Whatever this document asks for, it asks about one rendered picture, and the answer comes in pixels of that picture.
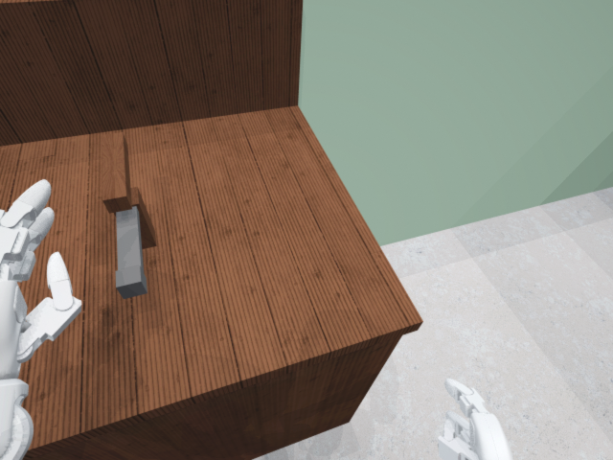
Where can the tap lever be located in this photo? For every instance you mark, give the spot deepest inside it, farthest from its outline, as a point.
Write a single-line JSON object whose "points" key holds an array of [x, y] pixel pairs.
{"points": [[130, 278]]}

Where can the robot left forearm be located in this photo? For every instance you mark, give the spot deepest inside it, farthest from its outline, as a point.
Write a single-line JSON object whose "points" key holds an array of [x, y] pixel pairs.
{"points": [[16, 424]]}

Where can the left robot hand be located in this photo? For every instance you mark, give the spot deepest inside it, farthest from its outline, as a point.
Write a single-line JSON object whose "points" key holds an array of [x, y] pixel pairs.
{"points": [[22, 229]]}

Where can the right robot hand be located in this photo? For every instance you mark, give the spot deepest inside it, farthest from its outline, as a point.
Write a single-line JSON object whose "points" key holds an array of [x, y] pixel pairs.
{"points": [[482, 438]]}

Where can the counter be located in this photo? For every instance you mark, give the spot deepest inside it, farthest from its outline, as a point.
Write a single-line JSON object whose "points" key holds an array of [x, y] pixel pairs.
{"points": [[271, 308]]}

